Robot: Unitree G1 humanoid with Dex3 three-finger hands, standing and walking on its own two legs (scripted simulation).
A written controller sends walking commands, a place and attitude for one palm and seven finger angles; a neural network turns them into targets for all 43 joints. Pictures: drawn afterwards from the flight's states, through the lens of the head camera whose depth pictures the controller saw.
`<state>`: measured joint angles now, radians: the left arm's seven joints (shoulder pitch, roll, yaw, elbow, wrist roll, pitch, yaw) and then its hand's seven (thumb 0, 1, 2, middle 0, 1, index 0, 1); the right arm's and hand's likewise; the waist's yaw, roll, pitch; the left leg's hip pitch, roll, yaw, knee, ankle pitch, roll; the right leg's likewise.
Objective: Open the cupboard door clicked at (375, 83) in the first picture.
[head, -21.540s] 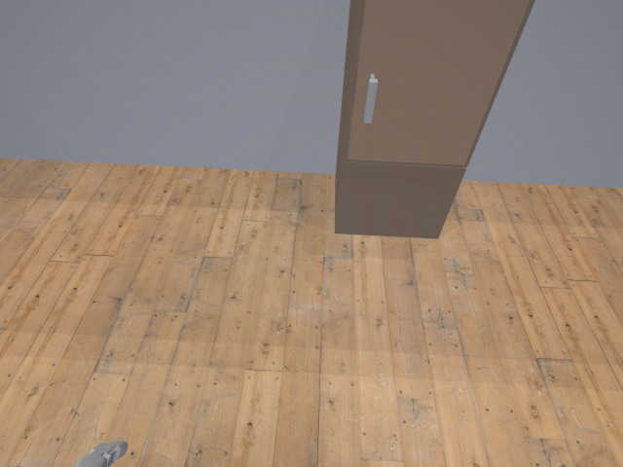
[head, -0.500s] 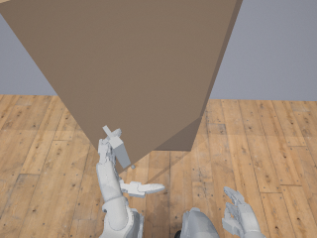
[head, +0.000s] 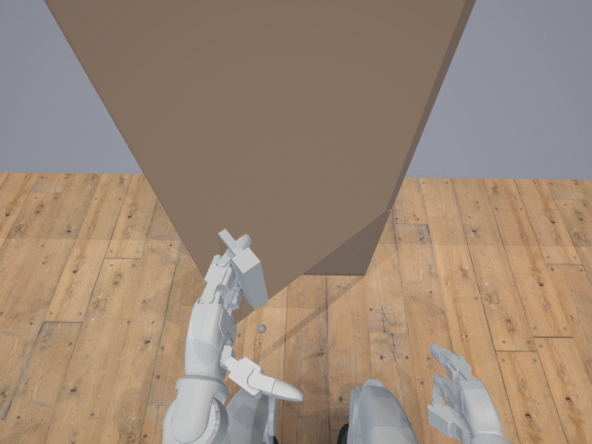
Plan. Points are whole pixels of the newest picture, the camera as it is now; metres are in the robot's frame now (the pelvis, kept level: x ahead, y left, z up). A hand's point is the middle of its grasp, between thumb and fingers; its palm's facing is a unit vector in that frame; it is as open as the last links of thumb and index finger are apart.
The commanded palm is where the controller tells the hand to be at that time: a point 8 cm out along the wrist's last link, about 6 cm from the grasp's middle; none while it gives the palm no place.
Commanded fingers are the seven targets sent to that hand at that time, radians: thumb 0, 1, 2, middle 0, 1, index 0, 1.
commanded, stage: slide the hand sideways off the handle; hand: left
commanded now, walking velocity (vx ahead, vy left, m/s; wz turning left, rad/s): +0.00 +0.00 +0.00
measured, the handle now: (242, 270) +0.33 +0.09 +0.03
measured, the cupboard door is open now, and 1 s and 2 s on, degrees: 40 40 40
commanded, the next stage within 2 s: draw the hand back to the body in 0.84 s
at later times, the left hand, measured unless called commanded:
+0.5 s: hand (229, 362) +0.22 +0.09 +0.03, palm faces +0.03 -1.00 +0.01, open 16.3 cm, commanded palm +0.18 +0.14 +0.03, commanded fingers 0.00 -0.50 0.30 -0.15 -0.30 -0.15 -0.30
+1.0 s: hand (201, 393) +0.18 +0.12 +0.03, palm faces -0.01 -1.00 -0.01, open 16.3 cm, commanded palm +0.15 +0.18 +0.04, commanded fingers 0.00 -0.50 0.30 -0.15 -0.30 -0.15 -0.30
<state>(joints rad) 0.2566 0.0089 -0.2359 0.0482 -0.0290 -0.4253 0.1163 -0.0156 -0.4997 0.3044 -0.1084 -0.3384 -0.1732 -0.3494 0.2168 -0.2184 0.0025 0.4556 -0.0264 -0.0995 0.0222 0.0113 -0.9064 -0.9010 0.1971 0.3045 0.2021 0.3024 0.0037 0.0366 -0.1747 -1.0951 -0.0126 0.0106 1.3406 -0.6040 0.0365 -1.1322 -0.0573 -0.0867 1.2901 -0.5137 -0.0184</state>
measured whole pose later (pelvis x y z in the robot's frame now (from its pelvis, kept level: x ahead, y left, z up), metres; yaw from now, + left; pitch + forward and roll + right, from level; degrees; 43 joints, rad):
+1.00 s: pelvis +0.00 -0.02 -0.03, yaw +0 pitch +22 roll -2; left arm 0.63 0.17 -0.04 -0.23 -0.16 -0.49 -0.14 -0.02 -0.50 0.30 -0.15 -0.30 -0.15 -0.30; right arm 0.18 -0.21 -0.01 0.41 -0.01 -0.09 -0.03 0.01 -0.91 -0.90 0.20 0.30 0.20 0.30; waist 0.03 0.01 -0.20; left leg -1.19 0.01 -0.04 1.47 -0.67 0.00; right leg -1.22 -0.04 -0.13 1.40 -0.58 -0.05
